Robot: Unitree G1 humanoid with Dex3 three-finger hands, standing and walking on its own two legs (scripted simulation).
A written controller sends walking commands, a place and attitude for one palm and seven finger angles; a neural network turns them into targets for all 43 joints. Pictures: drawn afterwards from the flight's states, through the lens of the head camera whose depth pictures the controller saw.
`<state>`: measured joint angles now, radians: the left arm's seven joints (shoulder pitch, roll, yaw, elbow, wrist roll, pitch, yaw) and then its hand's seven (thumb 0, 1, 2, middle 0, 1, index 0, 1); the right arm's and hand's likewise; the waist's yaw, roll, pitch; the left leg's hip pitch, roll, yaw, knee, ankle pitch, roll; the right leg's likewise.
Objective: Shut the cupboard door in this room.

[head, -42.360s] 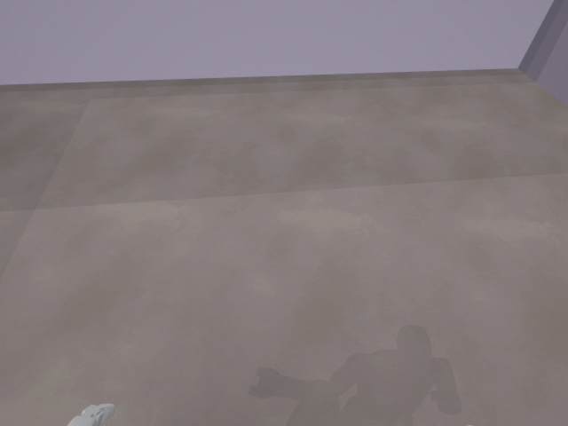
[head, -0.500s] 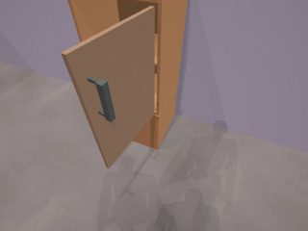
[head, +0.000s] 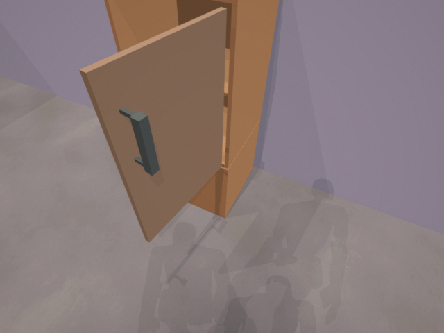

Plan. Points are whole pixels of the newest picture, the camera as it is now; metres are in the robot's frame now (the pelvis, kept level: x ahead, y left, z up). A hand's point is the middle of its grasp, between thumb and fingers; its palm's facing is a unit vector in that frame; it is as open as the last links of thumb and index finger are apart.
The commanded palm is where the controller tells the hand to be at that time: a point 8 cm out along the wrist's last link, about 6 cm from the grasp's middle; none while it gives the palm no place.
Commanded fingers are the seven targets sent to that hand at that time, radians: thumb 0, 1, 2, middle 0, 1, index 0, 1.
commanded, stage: shuffle to correct the standing spot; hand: left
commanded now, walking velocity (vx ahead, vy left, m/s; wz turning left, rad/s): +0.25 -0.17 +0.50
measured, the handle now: (139, 142) +0.47 +0.21 +0.08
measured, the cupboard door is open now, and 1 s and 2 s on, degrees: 81 81 81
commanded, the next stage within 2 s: come to a stop and stand still in 1.76 s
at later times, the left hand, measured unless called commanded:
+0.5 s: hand out of the picture +0.11 +0.19 -0.18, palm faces +0.30 -0.94 -0.15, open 7.3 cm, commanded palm none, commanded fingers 0.00 0.90 0.90 -0.20 -0.30 -0.20 -0.30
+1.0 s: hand (177, 287) +0.25 +0.11 -0.14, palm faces +0.55 -0.80 -0.26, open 7.3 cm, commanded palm none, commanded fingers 0.00 0.90 0.90 -0.20 -0.30 -0.20 -0.30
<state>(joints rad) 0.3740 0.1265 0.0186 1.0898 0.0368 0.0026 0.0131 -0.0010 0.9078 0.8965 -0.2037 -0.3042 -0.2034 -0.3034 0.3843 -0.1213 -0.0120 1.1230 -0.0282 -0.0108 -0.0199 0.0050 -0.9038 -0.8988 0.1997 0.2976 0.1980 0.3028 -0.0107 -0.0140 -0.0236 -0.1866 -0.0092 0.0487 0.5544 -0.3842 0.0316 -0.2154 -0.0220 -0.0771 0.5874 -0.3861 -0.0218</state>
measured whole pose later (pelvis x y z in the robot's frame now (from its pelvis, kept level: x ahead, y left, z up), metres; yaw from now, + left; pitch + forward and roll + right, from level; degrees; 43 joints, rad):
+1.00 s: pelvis +0.30 -0.08 +0.01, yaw +34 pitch +1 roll +2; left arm 0.26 0.16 0.04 0.90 0.04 -0.03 0.03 0.00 0.92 0.90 -0.21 -0.30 -0.21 -0.30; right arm 0.25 -0.24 -0.09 0.96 -0.03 0.04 0.01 0.01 -0.91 -0.90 0.20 0.30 0.20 0.30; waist -0.02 0.01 0.04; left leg -0.55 0.04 0.06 1.27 -0.39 -0.01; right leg -0.26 -0.05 -0.25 0.48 -0.25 -0.08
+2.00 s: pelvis +0.41 -0.29 +0.00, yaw +56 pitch +0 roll +0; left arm 0.23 0.15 0.03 0.91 0.03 0.02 0.03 0.00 0.92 0.90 -0.21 -0.30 -0.21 -0.30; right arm 0.20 -0.18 -0.07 0.99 -0.02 0.07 -0.01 0.01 -0.91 -0.90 0.20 0.30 0.20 0.30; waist 0.00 0.01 0.06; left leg -0.36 -0.01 0.05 0.92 -0.52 -0.04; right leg -0.28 -0.02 -0.15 0.54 -0.27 -0.06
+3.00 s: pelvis +0.43 -0.30 +0.01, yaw +55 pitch -1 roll +1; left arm 0.28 0.14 0.00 1.09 0.01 -0.02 0.04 0.00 0.93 0.90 -0.20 -0.30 -0.20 -0.30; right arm 0.32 -0.14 0.02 1.12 -0.02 -0.02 -0.03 0.01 -0.91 -0.90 0.20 0.30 0.20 0.30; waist -0.01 0.05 0.03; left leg -0.09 0.00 0.06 0.45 -0.34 0.01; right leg -0.20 0.00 -0.03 0.52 -0.31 -0.02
